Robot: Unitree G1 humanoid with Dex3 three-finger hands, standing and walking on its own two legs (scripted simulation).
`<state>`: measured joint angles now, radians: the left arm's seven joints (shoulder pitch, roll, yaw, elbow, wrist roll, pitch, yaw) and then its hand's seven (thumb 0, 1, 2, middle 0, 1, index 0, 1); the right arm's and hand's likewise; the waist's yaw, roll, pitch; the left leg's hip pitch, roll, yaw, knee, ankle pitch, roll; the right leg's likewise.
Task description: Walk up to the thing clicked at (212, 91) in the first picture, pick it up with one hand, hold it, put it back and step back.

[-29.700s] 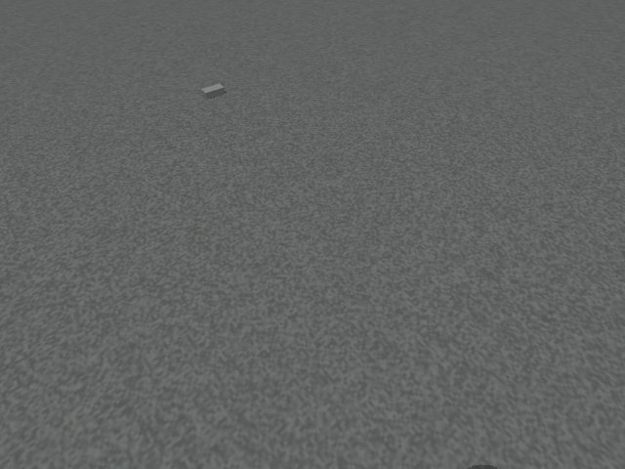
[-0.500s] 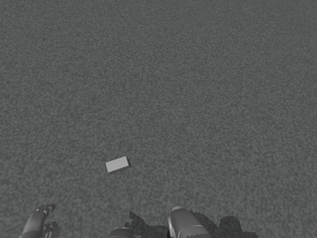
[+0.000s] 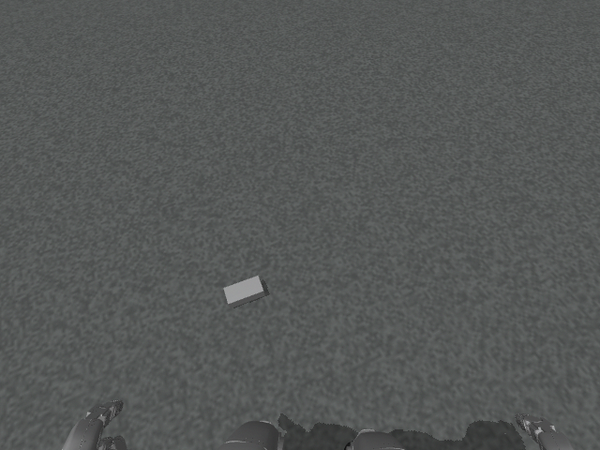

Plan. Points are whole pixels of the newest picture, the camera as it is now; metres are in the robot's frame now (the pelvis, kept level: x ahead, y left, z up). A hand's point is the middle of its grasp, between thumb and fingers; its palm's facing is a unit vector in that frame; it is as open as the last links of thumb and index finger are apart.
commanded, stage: walk up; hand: left
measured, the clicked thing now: (244, 291) +0.63 +0.24 -0.74
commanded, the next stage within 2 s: stand in 1.84 s
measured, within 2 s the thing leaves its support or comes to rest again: neither
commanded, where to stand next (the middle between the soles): +0.24 +0.00 m, yaw -1 degrees
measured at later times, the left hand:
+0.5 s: hand out of the picture -0.11 +0.24 -0.15, palm faces -0.03 -0.92 -0.39, open 7.4 cm
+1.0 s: hand out of the picture -0.07 +0.25 -0.14, palm faces +0.04 -0.93 -0.36, open 7.4 cm
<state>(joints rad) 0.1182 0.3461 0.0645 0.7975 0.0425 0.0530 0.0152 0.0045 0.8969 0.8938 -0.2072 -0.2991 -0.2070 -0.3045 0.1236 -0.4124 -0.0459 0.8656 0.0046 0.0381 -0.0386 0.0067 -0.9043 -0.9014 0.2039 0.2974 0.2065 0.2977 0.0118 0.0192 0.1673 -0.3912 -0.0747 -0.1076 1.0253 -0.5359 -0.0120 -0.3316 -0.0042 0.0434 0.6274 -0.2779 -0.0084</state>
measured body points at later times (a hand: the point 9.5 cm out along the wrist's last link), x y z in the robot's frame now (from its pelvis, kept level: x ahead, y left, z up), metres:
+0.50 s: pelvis -0.15 -0.03 -0.01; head -0.12 -0.03 +0.44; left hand -0.10 +0.29 -0.13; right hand -0.04 -0.36 -0.11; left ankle -0.05 +0.11 -0.72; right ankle -0.19 -0.16 -0.73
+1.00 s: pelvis -0.14 -0.02 +0.01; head -0.12 -0.01 +0.46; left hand -0.07 +0.30 -0.11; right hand -0.06 -0.33 -0.10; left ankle -0.13 +0.09 -0.73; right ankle -0.14 -0.16 -0.68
